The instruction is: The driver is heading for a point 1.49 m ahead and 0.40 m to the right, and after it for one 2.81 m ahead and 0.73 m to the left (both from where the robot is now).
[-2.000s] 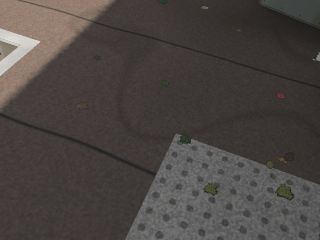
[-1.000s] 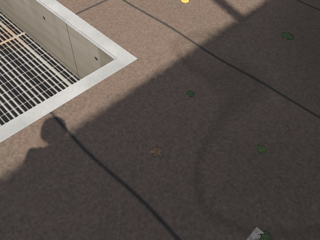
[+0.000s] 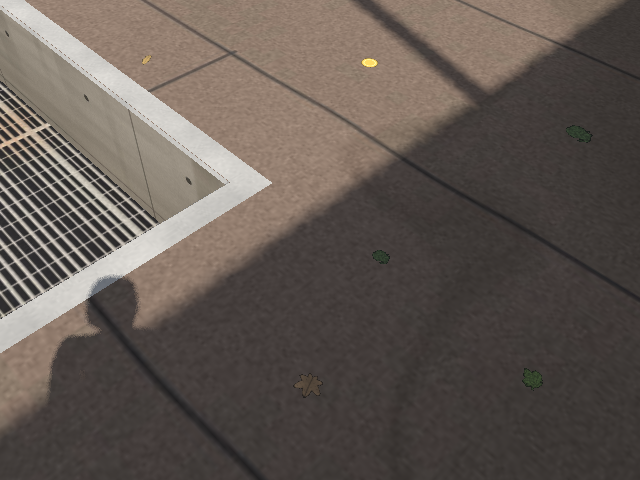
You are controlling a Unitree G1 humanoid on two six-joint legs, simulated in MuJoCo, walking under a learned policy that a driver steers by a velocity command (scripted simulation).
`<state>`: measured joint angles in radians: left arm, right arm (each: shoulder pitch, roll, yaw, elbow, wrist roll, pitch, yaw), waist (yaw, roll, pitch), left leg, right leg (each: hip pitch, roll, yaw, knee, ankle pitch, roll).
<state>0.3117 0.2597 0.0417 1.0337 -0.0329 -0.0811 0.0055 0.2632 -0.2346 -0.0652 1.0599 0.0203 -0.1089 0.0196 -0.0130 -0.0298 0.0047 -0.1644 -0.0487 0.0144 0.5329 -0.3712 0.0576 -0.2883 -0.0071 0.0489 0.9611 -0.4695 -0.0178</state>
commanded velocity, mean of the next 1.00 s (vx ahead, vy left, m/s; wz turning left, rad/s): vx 0.47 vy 0.00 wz -0.03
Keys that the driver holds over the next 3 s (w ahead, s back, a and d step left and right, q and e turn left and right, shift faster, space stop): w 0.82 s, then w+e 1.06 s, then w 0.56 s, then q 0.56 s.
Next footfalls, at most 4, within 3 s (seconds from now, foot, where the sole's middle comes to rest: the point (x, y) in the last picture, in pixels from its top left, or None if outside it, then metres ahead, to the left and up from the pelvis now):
0.36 right None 0.36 -0.14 -0.77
0.90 left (269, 418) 0.65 0.11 -0.77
1.44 right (386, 319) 0.92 -0.17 -0.77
1.94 left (361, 217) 1.27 -0.13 -0.77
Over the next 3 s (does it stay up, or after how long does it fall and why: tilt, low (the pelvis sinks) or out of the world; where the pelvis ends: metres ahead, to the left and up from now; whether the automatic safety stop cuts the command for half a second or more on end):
stays up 1.40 -0.40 0.00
